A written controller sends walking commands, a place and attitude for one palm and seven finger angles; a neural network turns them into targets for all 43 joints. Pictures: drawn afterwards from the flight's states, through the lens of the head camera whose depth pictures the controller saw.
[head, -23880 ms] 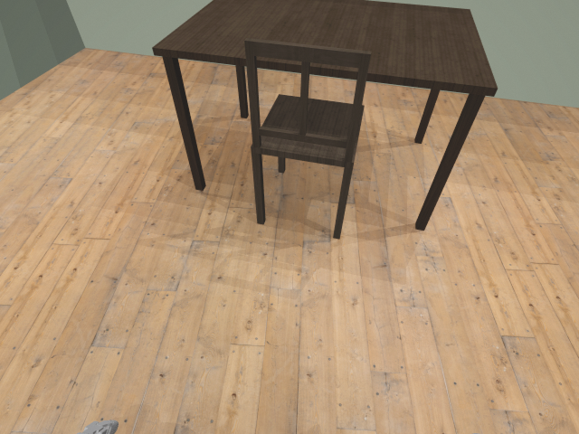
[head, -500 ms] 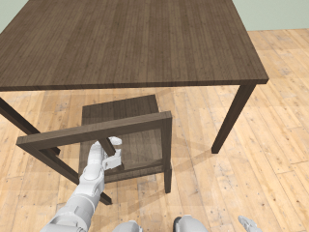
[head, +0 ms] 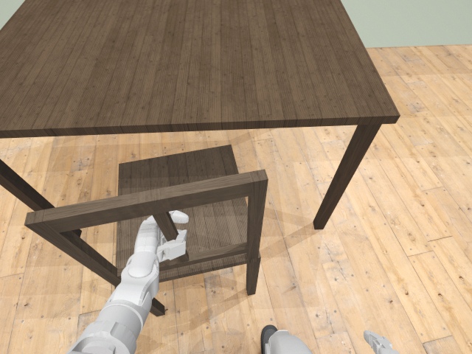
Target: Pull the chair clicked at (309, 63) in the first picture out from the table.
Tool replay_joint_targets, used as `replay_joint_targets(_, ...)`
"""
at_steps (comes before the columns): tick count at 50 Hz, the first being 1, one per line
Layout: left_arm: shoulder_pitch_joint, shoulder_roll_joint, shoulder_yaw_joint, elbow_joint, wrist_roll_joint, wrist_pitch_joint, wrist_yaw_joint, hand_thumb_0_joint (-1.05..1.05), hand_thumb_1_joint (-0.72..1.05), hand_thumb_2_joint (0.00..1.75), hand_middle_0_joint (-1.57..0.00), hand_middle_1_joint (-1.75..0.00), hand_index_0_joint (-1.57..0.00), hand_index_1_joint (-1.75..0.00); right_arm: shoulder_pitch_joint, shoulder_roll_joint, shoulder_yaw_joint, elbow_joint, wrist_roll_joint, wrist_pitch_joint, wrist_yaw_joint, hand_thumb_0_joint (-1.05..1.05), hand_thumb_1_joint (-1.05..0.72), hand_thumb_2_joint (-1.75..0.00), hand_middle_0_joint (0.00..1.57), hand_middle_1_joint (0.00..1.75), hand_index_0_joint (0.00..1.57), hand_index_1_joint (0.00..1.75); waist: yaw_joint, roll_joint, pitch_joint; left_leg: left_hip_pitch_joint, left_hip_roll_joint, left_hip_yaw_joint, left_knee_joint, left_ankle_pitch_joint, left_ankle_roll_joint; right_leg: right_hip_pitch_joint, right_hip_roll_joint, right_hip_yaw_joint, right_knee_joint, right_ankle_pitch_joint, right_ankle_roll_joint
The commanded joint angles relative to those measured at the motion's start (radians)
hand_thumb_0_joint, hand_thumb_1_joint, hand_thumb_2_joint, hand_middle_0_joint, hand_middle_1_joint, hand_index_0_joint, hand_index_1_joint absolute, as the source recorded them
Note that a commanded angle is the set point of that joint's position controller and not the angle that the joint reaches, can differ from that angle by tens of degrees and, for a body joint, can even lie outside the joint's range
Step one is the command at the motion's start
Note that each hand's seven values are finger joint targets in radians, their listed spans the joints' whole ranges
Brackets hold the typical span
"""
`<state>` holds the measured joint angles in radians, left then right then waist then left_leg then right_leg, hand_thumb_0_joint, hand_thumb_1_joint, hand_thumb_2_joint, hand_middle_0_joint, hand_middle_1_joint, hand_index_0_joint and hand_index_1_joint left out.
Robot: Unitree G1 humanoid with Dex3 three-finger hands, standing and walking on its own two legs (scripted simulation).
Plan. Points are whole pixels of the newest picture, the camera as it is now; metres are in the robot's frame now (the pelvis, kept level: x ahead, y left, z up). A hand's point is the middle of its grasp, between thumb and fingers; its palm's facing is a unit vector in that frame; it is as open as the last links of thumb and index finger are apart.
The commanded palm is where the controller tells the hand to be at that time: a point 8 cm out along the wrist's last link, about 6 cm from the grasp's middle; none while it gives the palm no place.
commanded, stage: step backward, pulling the chair out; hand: left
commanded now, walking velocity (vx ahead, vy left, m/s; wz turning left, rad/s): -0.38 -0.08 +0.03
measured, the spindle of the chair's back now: (173, 238) +0.35 +0.14 -0.10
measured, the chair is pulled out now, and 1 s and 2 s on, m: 0.16 0.16 0.21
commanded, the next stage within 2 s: none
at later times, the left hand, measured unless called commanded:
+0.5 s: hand (179, 244) +0.32 +0.11 -0.07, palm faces +0.01 -0.99 -0.16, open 5.4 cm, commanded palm +0.30 +0.17 -0.06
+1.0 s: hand (178, 245) +0.32 +0.12 -0.07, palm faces -0.03 -0.99 -0.16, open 5.4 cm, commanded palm +0.30 +0.17 -0.06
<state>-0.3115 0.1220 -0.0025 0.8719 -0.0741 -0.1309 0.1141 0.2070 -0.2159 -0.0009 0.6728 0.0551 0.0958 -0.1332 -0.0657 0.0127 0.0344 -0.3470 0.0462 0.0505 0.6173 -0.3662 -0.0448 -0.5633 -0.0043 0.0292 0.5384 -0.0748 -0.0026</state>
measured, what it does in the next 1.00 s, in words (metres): stands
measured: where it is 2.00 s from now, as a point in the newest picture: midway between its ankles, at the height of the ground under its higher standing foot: outside the picture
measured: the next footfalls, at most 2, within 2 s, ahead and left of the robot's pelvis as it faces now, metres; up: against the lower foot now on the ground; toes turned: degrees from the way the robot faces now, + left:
left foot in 1.86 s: -0.08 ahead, +0.14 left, +0.00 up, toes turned +2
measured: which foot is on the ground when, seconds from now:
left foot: down 0.00-1.00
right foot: down 0.00-1.00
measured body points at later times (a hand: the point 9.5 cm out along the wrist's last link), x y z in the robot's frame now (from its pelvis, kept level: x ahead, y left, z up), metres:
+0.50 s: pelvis -0.01 +0.00 +0.00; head +0.06 -0.01 +0.45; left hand +0.32 +0.17 -0.05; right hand +0.09 -0.28 -0.12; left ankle -0.03 +0.15 -0.72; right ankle +0.12 -0.11 -0.72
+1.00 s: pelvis -0.01 +0.01 +0.00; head +0.05 +0.00 +0.45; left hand +0.32 +0.17 -0.05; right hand +0.10 -0.26 -0.12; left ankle -0.03 +0.15 -0.72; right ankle +0.12 -0.11 -0.72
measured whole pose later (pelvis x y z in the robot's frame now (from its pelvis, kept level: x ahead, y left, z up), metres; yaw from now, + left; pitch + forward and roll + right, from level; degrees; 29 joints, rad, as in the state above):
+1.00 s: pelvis -0.01 +0.01 +0.00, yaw +0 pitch +5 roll +2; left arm -0.34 0.12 -0.02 0.91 -0.05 -0.14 0.11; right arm 0.19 -0.23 -0.01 0.66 0.05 0.11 -0.14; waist -0.07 -0.02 0.04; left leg -0.33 0.02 0.06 0.58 -0.34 -0.03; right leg -0.55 -0.03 0.04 0.52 -0.05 0.01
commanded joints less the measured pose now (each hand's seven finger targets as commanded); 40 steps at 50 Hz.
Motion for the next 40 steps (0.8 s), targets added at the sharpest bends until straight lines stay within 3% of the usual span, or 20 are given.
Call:
replay_joint_targets(1, -0.265, 0.155, 0.016, -0.172, 0.037, -0.077, 0.01, 0.0, 0.9, 0.9, -0.5, -1.45, -0.5, -1.45, -0.005, -0.157, -0.057, -0.096, -0.009, -0.041, -0.02, 0.0, -0.9, -0.9, 0.2, 0.3, 0.2, 0.3, 0.02, 0.027, -0.367, 0.023, 0.071, -0.027, -0.147, 0.159, 0.031, 0.318, -0.067, 0.01, -0.043, 0.071, 0.021)
replay_joint_targets(3, -0.269, 0.14, 0.006, -0.175, 0.036, -0.084, 0.004, 0.0, 0.9, 0.9, -0.5, -1.45, -0.5, -1.45, -0.004, -0.154, -0.055, -0.097, -0.011, -0.043, -0.02, 0.0, -0.9, -0.9, 0.2, 0.3, 0.2, 0.3, 0.025, 0.046, -0.366, 0.016, 0.101, -0.035, -0.153, 0.249, 0.032, 0.322, -0.05, -0.009, 0.015, 0.138, 0.025)
replay_joint_targets(6, -0.291, 0.143, 0.005, -0.186, 0.038, -0.089, -0.001, 0.0, 0.9, 0.9, -0.5, -1.45, -0.5, -1.45, -0.006, -0.152, -0.06, -0.099, -0.016, -0.045, -0.024, 0.0, -0.9, -0.9, 0.2, 0.3, 0.2, 0.3, 0.021, 0.053, -0.355, 0.001, 0.104, -0.028, -0.141, 0.282, 0.021, 0.333, -0.053, -0.003, 0.03, 0.191, 0.018)
replay_joint_targets(10, -0.286, 0.148, 0.013, -0.174, 0.036, -0.094, -0.009, 0.0, 0.9, 0.9, -0.5, -1.45, -0.5, -1.45, 0.01, -0.144, -0.061, -0.092, -0.011, -0.048, -0.021, 0.0, -0.9, -0.9, 0.2, 0.3, 0.2, 0.3, 0.02, -0.012, -0.361, -0.011, 0.073, -0.001, -0.098, 0.189, 0.013, 0.324, -0.086, 0.037, 0.001, 0.185, 0.006)
replay_joint_targets(13, -0.268, 0.162, 0.022, -0.153, 0.037, -0.093, -0.002, 0.0, 0.9, 0.9, -0.5, -1.45, -0.5, -1.45, 0.02, -0.144, -0.063, -0.086, -0.006, -0.049, -0.017, 0.0, -0.9, -0.9, 0.2, 0.3, 0.2, 0.3, 0.018, -0.035, -0.368, -0.004, 0.034, 0.015, -0.059, 0.091, 0.011, 0.311, -0.127, 0.084, -0.064, 0.128, -0.009)
replay_joint_targets(16, -0.254, 0.188, 0.043, -0.124, 0.04, -0.088, 0.01, 0.0, 0.9, 0.9, -0.5, -1.45, -0.5, -1.45, 0.02, -0.148, -0.066, -0.083, -0.004, -0.045, -0.013, 0.0, -0.9, -0.9, 0.2, 0.3, 0.2, 0.3, 0.017, -0.106, -0.378, 0.002, -0.005, 0.02, -0.022, 0.0, 0.012, 0.314, -0.171, 0.13, -0.15, 0.044, -0.023)
replay_joint_targets(19, -0.236, 0.172, 0.03, -0.125, 0.044, -0.08, 0.013, 0.0, 0.9, 0.9, -0.5, -1.45, -0.5, -1.45, 0.009, -0.15, -0.063, -0.089, 0.001, -0.038, -0.005, 0.0, -0.9, -0.9, 0.2, 0.3, 0.2, 0.3, 0.022, -0.108, -0.398, 0.023, -0.009, 0.01, -0.046, -0.024, 0.022, 0.317, -0.178, 0.113, -0.182, -0.035, -0.018)
replay_joint_targets(20, -0.236, 0.167, 0.028, -0.131, 0.045, -0.081, 0.014, 0.0, 0.9, 0.9, -0.5, -1.45, -0.5, -1.45, 0.003, -0.151, -0.06, -0.094, -0.001, -0.036, -0.006, 0.0, -0.9, -0.9, 0.2, 0.3, 0.2, 0.3, 0.022, -0.1, -0.4, 0.027, 0.002, -0.002, -0.078, -0.006, 0.026, 0.32, -0.16, 0.089, -0.175, -0.051, -0.009)
replay_joint_targets(22, -0.211, 0.164, 0.024, -0.144, 0.043, -0.081, 0.016, 0.0, 0.9, 0.9, -0.5, -1.45, -0.5, -1.45, -0.007, -0.161, -0.06, -0.102, -0.002, -0.031, -0.01, 0.0, -0.9, -0.9, 0.2, 0.3, 0.2, 0.3, 0.027, -0.018, -0.393, 0.022, 0.037, -0.027, -0.142, 0.053, 0.037, 0.327, -0.109, 0.038, -0.133, -0.06, 0.013)
replay_joint_targets(25, -0.211, 0.139, 0.004, -0.196, 0.042, -0.087, 0.011, 0.0, 0.9, 0.9, -0.5, -1.45, -0.5, -1.45, -0.026, -0.158, -0.056, -0.131, -0.008, -0.026, -0.013, 0.0, -0.9, -0.9, 0.2, 0.3, 0.2, 0.3, 0.033, 0.1, -0.372, -0.009, 0.099, -0.054, -0.201, 0.193, 0.041, 0.351, -0.041, -0.027, -0.006, 0.035, 0.03)
replay_joint_targets(27, -0.218, 0.141, 0.006, -0.217, 0.041, -0.078, 0.008, 0.0, 0.9, 0.9, -0.5, -1.45, -0.5, -1.45, -0.023, -0.163, -0.059, -0.139, -0.013, -0.023, -0.014, 0.0, -0.9, -0.9, 0.2, 0.3, 0.2, 0.3, 0.033, 0.114, -0.343, -0.027, 0.125, -0.056, -0.197, 0.256, 0.039, 0.347, -0.027, -0.032, 0.037, 0.073, 0.027)
replay_joint_targets(32, -0.269, 0.157, 0.014, -0.223, 0.039, -0.072, 0.002, 0.0, 0.9, 0.9, -0.5, -1.45, -0.5, -1.45, 0.005, -0.155, -0.06, -0.13, -0.013, -0.027, -0.015, 0.0, -0.9, -0.9, 0.2, 0.3, 0.2, 0.3, 0.019, 0.048, -0.308, -0.047, 0.078, -0.008, -0.13, 0.155, 0.017, 0.327, -0.063, 0.019, -0.011, 0.123, 0.01)
replay_joint_targets(36, -0.296, 0.194, 0.041, -0.157, 0.043, -0.075, 0.01, 0.0, 0.9, 0.9, -0.5, -1.45, -0.5, -1.45, 0.027, -0.148, -0.065, -0.093, -0.01, -0.031, -0.014, 0.0, -0.9, -0.9, 0.2, 0.3, 0.2, 0.3, 0.005, -0.094, -0.34, 0.009, 0.0, 0.029, -0.019, 0.038, 0.009, 0.29, -0.151, 0.109, -0.143, 0.076, -0.018)
replay_joint_targets(38, -0.29, 0.184, 0.033, -0.125, 0.05, -0.074, 0.013, 0.0, 0.9, 0.9, -0.5, -1.45, -0.5, -1.45, 0.03, -0.146, -0.062, -0.077, -0.006, -0.031, -0.008, 0.0, -0.9, -0.9, 0.2, 0.3, 0.2, 0.3, 0.01, -0.12, -0.377, 0.024, -0.02, 0.025, 0.003, -0.02, 0.011, 0.313, -0.193, 0.135, -0.186, 0.05, -0.032)
replay_joint_targets(40, -0.292, 0.179, 0.031, -0.106, 0.053, -0.073, 0.014, 0.0, 0.9, 0.9, -0.5, -1.45, -0.5, -1.45, 0.016, -0.145, -0.06, -0.073, -0.003, -0.027, -0.006, 0.0, -0.9, -0.9, 0.2, 0.3, 0.2, 0.3, 0.016, -0.148, -0.398, 0.029, -0.025, 0.016, 0.006, -0.041, 0.015, 0.338, -0.205, 0.132, -0.201, 0.035, -0.033)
